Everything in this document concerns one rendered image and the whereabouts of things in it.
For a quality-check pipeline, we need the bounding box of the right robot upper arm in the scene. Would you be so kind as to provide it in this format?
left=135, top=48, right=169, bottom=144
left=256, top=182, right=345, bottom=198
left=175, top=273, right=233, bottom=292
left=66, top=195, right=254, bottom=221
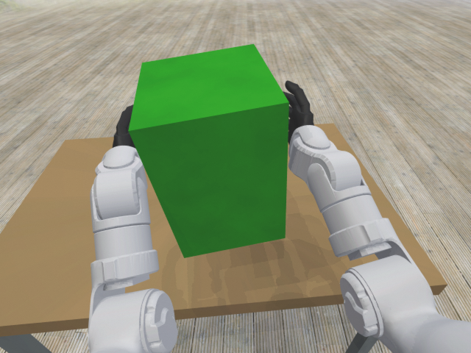
left=340, top=255, right=471, bottom=353

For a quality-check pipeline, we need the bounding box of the table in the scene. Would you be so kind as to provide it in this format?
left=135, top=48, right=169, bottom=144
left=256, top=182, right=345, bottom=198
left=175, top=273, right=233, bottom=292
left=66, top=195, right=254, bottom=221
left=0, top=124, right=448, bottom=353

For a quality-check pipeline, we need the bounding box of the left robot upper arm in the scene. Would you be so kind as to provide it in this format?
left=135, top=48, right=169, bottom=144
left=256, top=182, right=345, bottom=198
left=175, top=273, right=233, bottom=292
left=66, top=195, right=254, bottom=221
left=89, top=288, right=178, bottom=353

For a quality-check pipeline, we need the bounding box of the left robot forearm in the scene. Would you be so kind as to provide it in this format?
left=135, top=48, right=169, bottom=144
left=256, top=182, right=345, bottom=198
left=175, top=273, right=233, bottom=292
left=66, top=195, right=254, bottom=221
left=88, top=146, right=159, bottom=352

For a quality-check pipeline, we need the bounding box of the carton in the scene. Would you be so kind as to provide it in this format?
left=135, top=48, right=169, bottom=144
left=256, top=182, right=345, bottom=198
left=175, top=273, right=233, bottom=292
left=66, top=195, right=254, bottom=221
left=128, top=44, right=289, bottom=258

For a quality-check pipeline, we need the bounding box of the right robot forearm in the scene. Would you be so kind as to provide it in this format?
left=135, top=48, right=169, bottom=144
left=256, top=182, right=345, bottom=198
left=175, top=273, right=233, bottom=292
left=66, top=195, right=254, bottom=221
left=288, top=125, right=436, bottom=307

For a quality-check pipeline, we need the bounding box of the left robot hand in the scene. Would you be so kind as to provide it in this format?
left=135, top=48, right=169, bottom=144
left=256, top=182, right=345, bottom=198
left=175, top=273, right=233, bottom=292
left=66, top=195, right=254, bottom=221
left=113, top=105, right=135, bottom=148

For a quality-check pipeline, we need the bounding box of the right robot hand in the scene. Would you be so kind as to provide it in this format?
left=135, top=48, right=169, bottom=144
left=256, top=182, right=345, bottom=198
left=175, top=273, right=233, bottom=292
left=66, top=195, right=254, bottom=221
left=283, top=80, right=314, bottom=144

